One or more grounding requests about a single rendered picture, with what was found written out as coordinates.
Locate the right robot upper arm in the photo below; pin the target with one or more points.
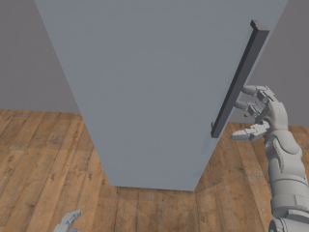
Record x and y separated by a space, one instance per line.
282 224

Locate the handle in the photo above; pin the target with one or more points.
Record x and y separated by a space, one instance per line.
250 54

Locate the fridge door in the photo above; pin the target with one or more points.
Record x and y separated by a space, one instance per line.
149 77

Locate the robot right hand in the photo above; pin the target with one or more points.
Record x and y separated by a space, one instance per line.
274 114

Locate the robot left hand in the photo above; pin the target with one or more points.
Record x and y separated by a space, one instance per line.
67 222

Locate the right robot forearm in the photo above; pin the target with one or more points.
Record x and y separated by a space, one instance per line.
287 177

